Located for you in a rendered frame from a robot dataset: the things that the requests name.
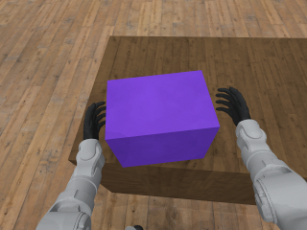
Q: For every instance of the pedestal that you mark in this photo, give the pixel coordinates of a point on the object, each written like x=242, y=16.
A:
x=269, y=72

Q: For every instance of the left robot forearm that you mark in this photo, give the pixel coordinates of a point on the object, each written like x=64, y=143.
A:
x=84, y=183

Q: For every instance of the robot left upper arm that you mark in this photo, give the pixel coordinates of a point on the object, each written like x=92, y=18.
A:
x=66, y=221

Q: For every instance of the robot right upper arm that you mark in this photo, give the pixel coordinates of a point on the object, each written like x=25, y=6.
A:
x=282, y=200

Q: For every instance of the robot right hand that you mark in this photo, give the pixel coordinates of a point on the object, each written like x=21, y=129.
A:
x=237, y=106

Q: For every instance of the robot left hand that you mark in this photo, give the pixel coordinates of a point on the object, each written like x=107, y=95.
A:
x=91, y=125

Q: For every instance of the right robot forearm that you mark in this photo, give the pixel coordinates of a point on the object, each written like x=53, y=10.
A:
x=256, y=154

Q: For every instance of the carton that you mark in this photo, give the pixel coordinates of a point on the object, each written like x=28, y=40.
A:
x=160, y=118

